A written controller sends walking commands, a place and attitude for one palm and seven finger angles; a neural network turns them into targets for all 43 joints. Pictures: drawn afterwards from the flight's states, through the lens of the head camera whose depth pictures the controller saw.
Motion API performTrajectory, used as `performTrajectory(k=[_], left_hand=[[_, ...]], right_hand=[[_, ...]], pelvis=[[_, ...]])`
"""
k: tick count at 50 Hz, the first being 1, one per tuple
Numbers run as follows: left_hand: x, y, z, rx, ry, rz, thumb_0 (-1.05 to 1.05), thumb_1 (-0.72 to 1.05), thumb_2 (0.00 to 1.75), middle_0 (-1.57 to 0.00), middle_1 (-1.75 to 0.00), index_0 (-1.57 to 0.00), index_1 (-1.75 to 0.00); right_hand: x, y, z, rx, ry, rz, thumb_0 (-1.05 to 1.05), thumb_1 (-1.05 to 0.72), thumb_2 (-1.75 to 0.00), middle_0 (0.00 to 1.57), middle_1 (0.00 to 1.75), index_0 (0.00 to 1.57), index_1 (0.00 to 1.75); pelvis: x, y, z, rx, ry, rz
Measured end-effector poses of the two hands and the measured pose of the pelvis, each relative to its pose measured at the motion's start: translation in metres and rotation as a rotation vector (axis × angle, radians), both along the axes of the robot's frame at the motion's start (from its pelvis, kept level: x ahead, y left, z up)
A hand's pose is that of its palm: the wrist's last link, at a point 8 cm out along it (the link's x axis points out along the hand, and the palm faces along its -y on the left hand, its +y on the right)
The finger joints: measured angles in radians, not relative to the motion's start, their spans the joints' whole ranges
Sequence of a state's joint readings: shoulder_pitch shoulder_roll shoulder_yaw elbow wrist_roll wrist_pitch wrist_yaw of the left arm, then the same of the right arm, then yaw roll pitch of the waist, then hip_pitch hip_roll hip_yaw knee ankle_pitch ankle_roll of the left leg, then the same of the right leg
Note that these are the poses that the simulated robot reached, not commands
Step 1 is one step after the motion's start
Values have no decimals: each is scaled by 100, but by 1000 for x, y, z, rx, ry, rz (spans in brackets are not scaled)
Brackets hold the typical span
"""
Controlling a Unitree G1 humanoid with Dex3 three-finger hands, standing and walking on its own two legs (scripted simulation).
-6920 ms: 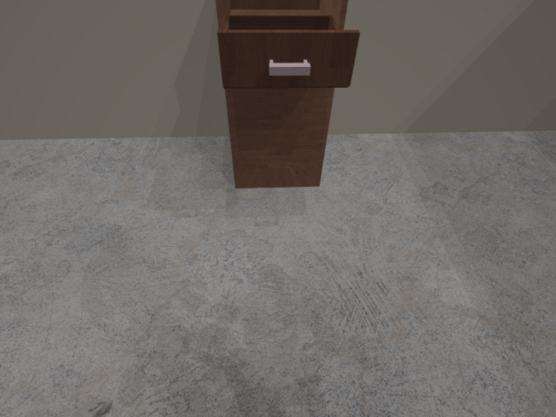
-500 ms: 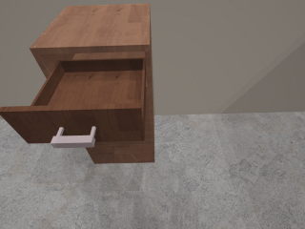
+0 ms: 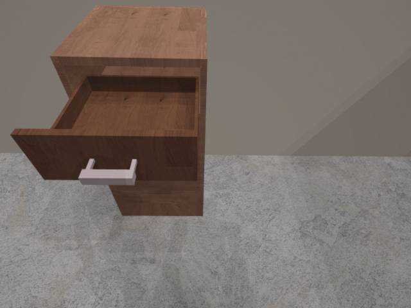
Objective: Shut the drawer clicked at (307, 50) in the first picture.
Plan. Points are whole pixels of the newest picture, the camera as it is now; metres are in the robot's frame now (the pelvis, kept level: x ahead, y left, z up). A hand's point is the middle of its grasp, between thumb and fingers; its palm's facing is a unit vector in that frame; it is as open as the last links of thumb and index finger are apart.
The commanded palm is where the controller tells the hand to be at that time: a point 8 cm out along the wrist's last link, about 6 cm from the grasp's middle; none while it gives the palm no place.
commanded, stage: come to a stop and stand still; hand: left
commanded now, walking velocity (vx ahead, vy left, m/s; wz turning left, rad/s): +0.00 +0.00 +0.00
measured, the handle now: (110, 169) +0.39 +0.25 +0.03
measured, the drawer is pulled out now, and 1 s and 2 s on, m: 0.29 0.29 0.29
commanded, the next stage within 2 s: look again from close up in 0.84 s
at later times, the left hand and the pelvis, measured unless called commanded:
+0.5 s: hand out of the picture +0.00 +0.18 -0.18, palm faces +0.06 -0.98 -0.16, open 7.4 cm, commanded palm none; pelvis +0.02 +0.03 +0.00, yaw +0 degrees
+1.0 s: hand out of the picture +0.02 +0.19 -0.18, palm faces +0.04 -0.98 -0.19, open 7.4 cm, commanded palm none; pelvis +0.03 +0.02 +0.00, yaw +0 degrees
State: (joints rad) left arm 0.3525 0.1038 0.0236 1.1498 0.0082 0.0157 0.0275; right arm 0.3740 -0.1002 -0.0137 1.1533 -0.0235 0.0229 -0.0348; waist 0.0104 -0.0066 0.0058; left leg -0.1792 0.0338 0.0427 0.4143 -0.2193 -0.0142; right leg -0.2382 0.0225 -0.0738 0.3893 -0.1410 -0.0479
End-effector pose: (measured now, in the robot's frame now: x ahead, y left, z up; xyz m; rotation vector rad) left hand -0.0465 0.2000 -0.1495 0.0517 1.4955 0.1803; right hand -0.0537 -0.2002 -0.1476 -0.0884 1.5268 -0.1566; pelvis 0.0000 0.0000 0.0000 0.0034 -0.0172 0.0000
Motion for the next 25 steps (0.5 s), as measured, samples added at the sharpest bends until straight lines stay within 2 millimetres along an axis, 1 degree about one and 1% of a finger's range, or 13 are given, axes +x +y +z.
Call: performTrajectory(k=[5, 7, 10, 13, 17, 25], left_hand=[[6, 8, -1, 0, -14, -7, 1, 91, 90, -20, -30, -20, -30], [11, 12, 0, 2, -23, -10, 1, 91, 90, -20, -30, -20, -30], [18, 17, 0, 7, -38, -17, 1, 91, 90, -20, -30, -20, -30], [24, 21, 1, 11, -51, -25, 1, 91, 90, -20, -30, -20, -30], [31, 25, 1, 16, -60, -33, 1, 91, 90, -20, -30, -20, -30], [37, 29, 3, 21, -59, -33, 1, 91, 90, -20, -30, -20, -30]], right_hand=[[-16, 14, 2, 8, 37, -18, 0, -91, -90, 20, 30, 20, 30], [-18, 19, 2, 12, 41, -21, 0, -91, -90, 20, 30, 20, 30], [-15, 27, 1, 20, 33, -24, 0, -91, -90, 20, 30, 20, 30], [-7, 33, -1, 28, 11, -24, 0, -91, -90, 20, 30, 20, 30], [9, 38, -3, 34, -28, -20, 0, -91, -90, 20, 30, 20, 30], [44, 37, -4, 26, -96, 3, 0, -91, -90, 20, 30, 20, 30]], pelvis=[[1, 8, 0, 2, 7, 0], [2, 11, 0, 3, 8, -1], [4, 16, 0, 5, 8, -2], [6, 20, 0, 6, 7, -4], [10, 24, 0, 8, 7, -6], [17, 28, 0, 7, 7, -8]])
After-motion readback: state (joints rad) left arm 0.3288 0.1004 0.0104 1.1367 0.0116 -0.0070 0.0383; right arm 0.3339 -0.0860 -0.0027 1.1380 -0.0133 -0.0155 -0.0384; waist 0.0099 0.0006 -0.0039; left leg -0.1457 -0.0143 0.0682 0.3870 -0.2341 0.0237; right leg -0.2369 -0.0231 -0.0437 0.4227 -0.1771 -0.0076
